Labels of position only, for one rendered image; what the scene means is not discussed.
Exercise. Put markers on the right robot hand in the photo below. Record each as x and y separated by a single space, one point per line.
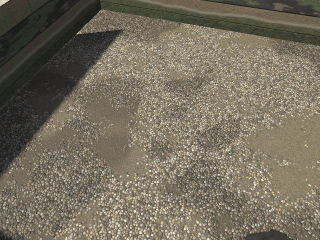
268 235

